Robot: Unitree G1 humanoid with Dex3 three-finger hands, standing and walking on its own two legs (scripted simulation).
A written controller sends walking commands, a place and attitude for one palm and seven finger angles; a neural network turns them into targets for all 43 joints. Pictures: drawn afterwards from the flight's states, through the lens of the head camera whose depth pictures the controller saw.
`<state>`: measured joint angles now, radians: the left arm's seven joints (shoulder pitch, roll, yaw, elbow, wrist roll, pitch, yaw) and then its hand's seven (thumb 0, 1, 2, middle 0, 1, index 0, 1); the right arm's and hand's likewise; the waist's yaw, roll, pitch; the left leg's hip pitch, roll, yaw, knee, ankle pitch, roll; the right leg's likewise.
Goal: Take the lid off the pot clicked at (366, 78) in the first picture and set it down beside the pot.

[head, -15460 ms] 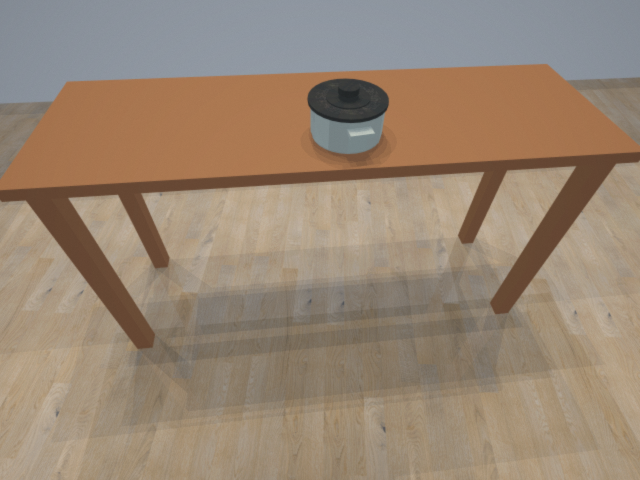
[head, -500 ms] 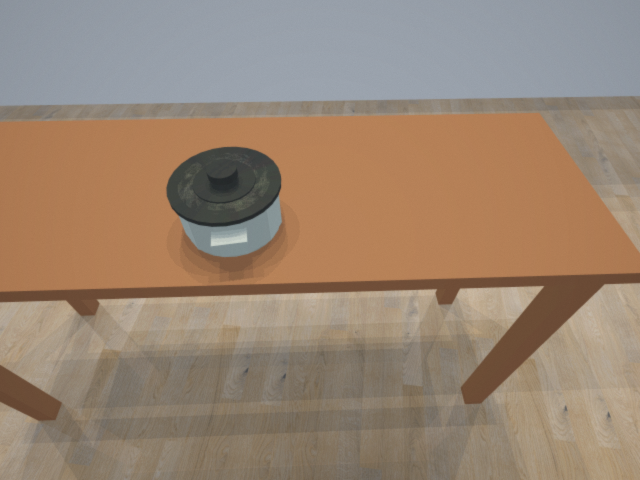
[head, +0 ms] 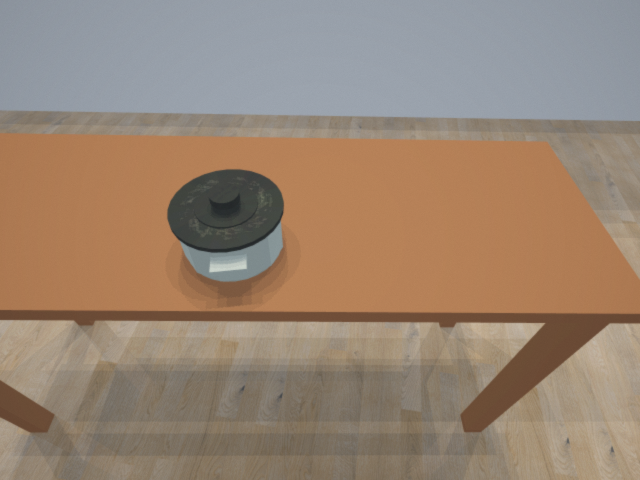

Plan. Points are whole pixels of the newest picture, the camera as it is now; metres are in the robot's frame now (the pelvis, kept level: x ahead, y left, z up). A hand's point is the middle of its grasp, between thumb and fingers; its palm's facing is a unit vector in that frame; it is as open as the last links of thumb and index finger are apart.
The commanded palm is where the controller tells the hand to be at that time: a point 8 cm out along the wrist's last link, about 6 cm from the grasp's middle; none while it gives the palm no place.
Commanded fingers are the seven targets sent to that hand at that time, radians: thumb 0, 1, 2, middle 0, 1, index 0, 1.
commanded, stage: look again from close up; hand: left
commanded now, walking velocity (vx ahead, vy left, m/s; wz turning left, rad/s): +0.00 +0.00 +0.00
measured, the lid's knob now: (224, 196) +0.49 +0.18 +0.08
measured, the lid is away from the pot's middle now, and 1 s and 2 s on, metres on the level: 0.00 0.00 0.00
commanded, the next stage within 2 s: lift the closed hand beside the body in 0.80 s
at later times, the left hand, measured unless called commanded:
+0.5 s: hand out of the picture +0.01 +0.18 -0.18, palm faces +0.02 -0.98 -0.21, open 7.4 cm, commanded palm none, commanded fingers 0.00 0.90 0.90 -0.20 -0.30 -0.20 -0.30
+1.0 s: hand out of the picture +0.05 +0.20 -0.13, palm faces +0.14 -0.96 -0.26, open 7.2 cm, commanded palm +0.06 +0.24 -0.06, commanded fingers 0.00 0.90 0.90 -0.46 -0.59 -0.46 -0.59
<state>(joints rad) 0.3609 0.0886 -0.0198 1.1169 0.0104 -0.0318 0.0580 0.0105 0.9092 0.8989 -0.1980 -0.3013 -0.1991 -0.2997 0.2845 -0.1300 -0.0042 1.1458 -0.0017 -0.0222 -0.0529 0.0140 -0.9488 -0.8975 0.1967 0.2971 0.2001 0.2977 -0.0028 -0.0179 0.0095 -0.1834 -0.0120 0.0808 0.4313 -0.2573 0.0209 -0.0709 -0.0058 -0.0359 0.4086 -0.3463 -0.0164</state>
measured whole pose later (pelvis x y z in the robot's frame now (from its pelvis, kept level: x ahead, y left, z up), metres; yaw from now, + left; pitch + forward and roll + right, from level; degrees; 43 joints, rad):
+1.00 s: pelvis -0.02 +0.01 +0.00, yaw +1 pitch +0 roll +0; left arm 0.45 0.20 -0.04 0.50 -0.03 0.04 0.12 0.02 0.92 0.90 -0.23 -0.33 -0.23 -0.33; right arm 0.31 -0.19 0.02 0.93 0.05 -0.16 -0.05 0.01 -0.92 -0.90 0.20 0.30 0.20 0.30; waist 0.04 -0.01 0.04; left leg -0.25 -0.02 0.05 0.51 -0.26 0.03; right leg -0.13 -0.01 -0.05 0.48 -0.35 -0.01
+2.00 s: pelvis -0.04 +0.00 +0.00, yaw +1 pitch -4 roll +0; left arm 0.67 0.28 0.15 -0.23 -0.03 -0.07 0.08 0.02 0.89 0.90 -1.29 -1.50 -1.29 -1.50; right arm 0.19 -0.22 0.00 0.62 0.00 -0.12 -0.08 0.01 -0.90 -0.90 0.20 0.30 0.20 0.30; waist 0.05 0.04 0.02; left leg -0.16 0.00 0.04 0.42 -0.20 0.02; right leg -0.03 0.02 -0.06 0.37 -0.28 -0.03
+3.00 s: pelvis -0.06 -0.01 +0.00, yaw +3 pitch -2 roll +0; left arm 0.28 0.66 0.04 -0.27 0.74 0.06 -0.22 0.01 0.36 1.17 -1.11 -0.91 -1.11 -0.91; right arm 0.10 -0.29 0.02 0.57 0.04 0.08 -0.04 0.01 -0.91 -0.90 0.20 0.30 0.20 0.30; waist 0.06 0.14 -0.01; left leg -0.26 0.00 0.01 0.47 -0.18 0.02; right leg -0.13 0.01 -0.09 0.46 -0.30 -0.03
